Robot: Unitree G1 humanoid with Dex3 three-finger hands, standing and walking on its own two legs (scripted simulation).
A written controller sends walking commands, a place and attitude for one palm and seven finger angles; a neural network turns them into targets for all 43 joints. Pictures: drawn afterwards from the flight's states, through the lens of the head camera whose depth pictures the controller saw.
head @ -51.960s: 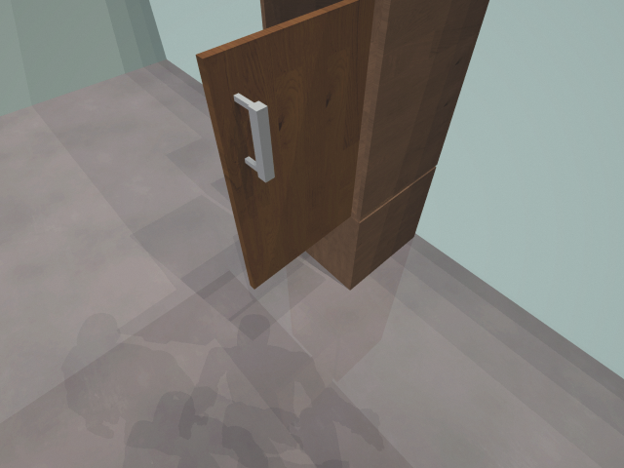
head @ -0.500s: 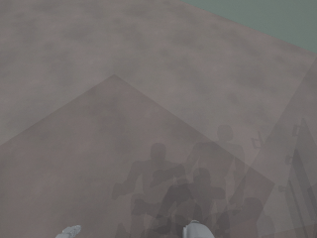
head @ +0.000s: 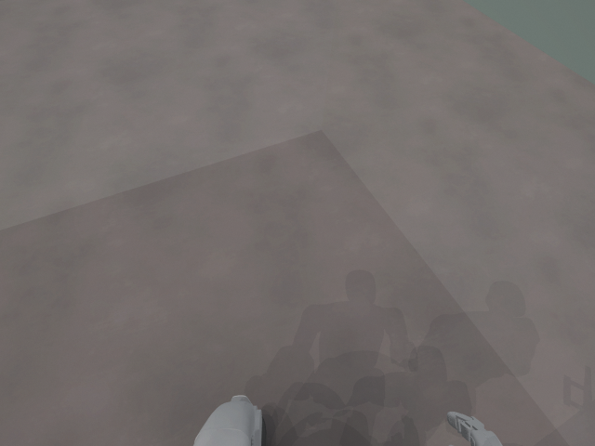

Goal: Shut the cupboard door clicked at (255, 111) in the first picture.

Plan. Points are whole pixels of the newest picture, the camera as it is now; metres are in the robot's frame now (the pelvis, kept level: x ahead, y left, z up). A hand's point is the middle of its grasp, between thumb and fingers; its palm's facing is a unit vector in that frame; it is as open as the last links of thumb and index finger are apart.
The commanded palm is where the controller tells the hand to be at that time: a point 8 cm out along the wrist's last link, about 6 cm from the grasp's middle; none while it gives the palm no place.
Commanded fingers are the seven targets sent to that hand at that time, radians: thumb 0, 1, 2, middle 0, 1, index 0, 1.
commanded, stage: turn to face it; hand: left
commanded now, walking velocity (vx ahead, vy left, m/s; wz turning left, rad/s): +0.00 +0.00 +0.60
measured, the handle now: out of the picture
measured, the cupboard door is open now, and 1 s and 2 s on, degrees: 35 35 35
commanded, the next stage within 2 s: none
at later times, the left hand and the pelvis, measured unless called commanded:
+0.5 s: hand (181, 414) +0.17 +0.19 -0.18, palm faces -0.09 -0.97 -0.22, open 7.4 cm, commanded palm none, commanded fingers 0.00 0.90 0.90 -0.20 -0.30 -0.20 -0.30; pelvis +0.09 +0.01 -0.01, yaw -9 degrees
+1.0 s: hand (206, 308) +0.34 +0.19 -0.16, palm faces -0.41 -0.88 -0.23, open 7.4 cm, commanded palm none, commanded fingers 0.00 0.90 0.90 -0.20 -0.30 -0.20 -0.30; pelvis +0.13 +0.04 +0.00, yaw -26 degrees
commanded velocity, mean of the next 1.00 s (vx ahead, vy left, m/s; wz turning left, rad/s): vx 0.00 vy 0.00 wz -0.59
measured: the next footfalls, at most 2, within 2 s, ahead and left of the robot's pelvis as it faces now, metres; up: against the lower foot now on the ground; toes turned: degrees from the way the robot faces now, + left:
left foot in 0.08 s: +0.15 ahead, +0.11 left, +0.00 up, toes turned +7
right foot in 0.46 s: +0.12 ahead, -0.11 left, +0.00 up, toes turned -12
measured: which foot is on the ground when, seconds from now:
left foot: up 0.00-0.06, down 0.08-0.48, up 0.50-0.76, down 0.78-1.00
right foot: down 0.00-0.06, up 0.08-0.44, down 0.46-0.78, up 0.80-1.00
